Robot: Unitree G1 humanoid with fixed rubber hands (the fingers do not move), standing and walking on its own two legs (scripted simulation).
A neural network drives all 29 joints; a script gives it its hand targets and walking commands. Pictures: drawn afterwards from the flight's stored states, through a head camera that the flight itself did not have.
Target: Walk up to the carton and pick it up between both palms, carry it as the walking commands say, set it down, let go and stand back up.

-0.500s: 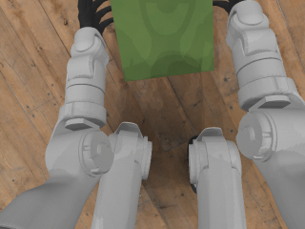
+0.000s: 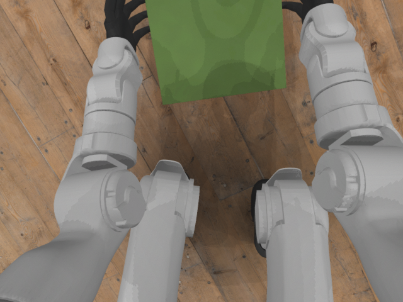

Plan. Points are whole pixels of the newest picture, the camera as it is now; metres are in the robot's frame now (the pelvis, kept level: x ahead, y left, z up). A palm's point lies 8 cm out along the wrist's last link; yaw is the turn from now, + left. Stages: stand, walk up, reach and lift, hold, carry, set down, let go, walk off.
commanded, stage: set down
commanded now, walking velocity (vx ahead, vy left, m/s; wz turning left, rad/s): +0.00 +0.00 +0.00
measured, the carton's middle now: (214, 19) +0.56 +0.02 -0.28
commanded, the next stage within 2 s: none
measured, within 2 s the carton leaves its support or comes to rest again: neither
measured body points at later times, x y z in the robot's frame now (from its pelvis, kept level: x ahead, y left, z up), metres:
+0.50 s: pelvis -0.01 +0.00 -0.01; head +0.36 -0.03 +0.24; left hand +0.52 +0.17 -0.19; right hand +0.55 -0.12 -0.20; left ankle +0.09 +0.13 -0.35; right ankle +0.08 -0.11 -0.35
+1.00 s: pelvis -0.02 +0.00 -0.01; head +0.36 -0.02 +0.23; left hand +0.50 +0.18 -0.21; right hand +0.53 -0.17 -0.22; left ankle +0.09 +0.13 -0.35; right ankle +0.08 -0.11 -0.35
